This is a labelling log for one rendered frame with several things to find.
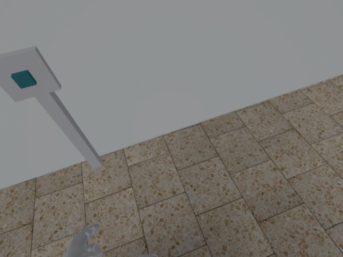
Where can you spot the panel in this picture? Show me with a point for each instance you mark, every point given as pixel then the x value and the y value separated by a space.
pixel 44 91

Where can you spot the left robot hand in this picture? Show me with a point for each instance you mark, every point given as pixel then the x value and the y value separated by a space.
pixel 78 245

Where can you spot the button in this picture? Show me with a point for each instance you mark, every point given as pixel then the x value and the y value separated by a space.
pixel 23 79

